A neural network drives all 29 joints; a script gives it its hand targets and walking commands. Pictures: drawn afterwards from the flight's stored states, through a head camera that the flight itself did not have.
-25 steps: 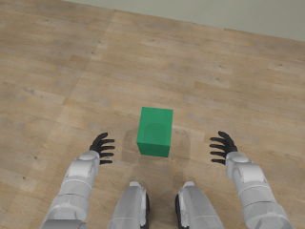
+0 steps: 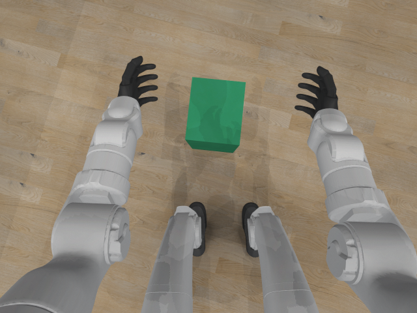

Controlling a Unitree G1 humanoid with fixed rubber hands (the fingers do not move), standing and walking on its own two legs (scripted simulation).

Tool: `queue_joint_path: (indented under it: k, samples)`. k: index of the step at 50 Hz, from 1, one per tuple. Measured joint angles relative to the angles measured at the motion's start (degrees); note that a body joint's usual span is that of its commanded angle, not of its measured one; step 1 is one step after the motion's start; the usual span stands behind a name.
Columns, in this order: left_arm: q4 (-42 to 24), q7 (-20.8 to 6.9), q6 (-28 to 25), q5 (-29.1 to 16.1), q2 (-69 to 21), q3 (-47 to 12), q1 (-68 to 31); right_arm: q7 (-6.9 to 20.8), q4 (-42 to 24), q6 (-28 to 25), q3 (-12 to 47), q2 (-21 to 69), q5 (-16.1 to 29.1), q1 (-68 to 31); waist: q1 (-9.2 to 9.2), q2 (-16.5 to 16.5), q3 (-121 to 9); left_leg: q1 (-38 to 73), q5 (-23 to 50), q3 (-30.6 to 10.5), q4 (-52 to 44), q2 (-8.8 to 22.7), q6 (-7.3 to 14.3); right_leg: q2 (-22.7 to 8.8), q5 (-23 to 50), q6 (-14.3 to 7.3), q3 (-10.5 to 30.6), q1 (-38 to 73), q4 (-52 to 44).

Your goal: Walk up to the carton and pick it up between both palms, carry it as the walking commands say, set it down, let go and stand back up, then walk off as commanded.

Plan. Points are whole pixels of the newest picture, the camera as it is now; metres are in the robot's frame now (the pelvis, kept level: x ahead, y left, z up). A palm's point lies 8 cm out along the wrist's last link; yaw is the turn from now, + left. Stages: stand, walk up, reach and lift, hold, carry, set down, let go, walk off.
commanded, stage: reach and lift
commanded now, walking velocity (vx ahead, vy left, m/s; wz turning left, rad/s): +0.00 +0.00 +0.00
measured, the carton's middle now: (215, 120) +0.52 +0.01 -0.54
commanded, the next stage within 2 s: none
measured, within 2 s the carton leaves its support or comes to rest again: neither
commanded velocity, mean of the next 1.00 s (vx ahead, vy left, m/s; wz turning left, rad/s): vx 0.00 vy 0.00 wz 0.00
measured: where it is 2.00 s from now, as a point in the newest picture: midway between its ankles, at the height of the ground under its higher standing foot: (224, 238)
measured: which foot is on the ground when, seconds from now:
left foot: down 0.00-1.00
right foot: down 0.00-1.00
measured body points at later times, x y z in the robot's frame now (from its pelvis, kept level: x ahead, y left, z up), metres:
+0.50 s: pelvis -0.03 -0.02 -0.02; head +0.35 +0.00 +0.21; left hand +0.52 +0.18 -0.20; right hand +0.50 -0.19 -0.20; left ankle +0.08 +0.09 -0.64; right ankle +0.07 -0.13 -0.64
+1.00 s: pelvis -0.07 -0.01 -0.18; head +0.31 +0.00 +0.06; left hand +0.51 +0.18 -0.35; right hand +0.50 -0.17 -0.33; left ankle +0.08 +0.09 -0.64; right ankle +0.07 -0.13 -0.64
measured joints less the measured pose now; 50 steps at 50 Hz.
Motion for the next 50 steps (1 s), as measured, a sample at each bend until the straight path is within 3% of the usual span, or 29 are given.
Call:
queue_joint_path:
  k: [5, 12, 20, 25, 29, 35, 38, 43, 50]
  samples:
    - [3.24, 0.04, -8.02, 3.37, -1.47, 1.99, -2.53, 1.48, 3.51, -8.42, -1.03, 2.43, -1.21, -1.73, -0.34, -1.35, -7.88, -6.17, -0.64, -0.82, 0.26, -0.55, -0.69, 1.02, 0.2, 0.2, 1.71, -6.81, 0.51]
    - [7.31, -2.06, -10.78, 11.21, -1.87, 8.48, -7.87, 2.34, 2.42, -10.03, -4.81, 3.27, -5.66, -7.01, 1.26, -0.79, -6.03, -10.88, 1.29, -1.24, -1.75, -0.51, -1.08, 1.39, 1.8, 0.53, 1.98, -11.35, -1.9]
    - [-12.14, -2.56, -7.2, 2.6, 3.45, 5.78, -12.45, 0.38, -15.98, -6.83, -3.76, -0.59, -4.68, -12.08, 1.45, -1.11, 25.22, 2.12, 2.62, -3.3, -2.63, -1.64, -2.22, 1.41, 3.19, 0.01, 1.71, 1.18, -1.55]
    - [-7.01, -2.28, -2.59, 2.54, 6.69, 4.85, -20.37, -0.44, -11.45, -0.84, -2.53, -4.27, -0.78, -18.71, 0.76, -2.01, 24.02, -5.43, 1.76, -4.26, 3.3, -2.12, -3.06, 1.42, 1.2, -0.49, 0.66, -6.0, 4.32]
    - [-3.82, -2.85, -3.02, 1.93, 8.46, 2.53, -23.7, -1.5, -10.85, -1.08, -1.41, -2.77, 1.77, -22.36, -0.22, -2.18, 23.83, -8.2, -0.23, -4.54, 9.25, -2.15, -3.44, 1.8, -0.82, -0.68, 0.19, -8.76, 10.26]
    - [8.81, -4.05, -5.3, 7.91, 6.24, 5.78, -27.36, -1.02, 1.63, -2.71, -2.94, 0.58, -2.3, -25.0, -0.55, -1.81, 18.3, -15.66, -3.62, -4.09, 18.77, -1.95, -3.74, 2.64, -3.75, -0.76, 0.26, -16.51, 19.77]
    - [10.15, -3.42, -6.44, 8.88, 5.39, 8.08, -27.73, -1.52, 1.56, -3.41, -3.55, 1.56, -1.63, -23.78, 0.21, -1.89, 17.85, -18.84, -5.01, -3.47, 23.47, -1.65, -3.57, 3.24, -4.94, -0.37, 0.67, -19.91, 24.45]
    - [7.9, -1.69, -6.93, 3.05, 7.71, 6.83, -30.89, -3.53, -1.88, -3.9, -1.46, -0.55, -0.94, -27.02, 0.38, -1.82, 24.61, -21.86, -5.99, -2.9, 30.53, -2.41, -3.55, 3.09, -6.41, 0.11, 0.93, -22.96, 31.94]
    - [9.92, 0.05, -2.3, -1.49, 11.16, 1.07, -32.53, -4.32, 3.09, -0.17, 1.23, -5.91, 3.59, -32.72, 0.65, -2.03, 23.91, -32.53, -7.24, -3.42, 40.77, -3.17, -3.25, 2.94, -7.98, 0.96, -0.26, -32.72, 41.39]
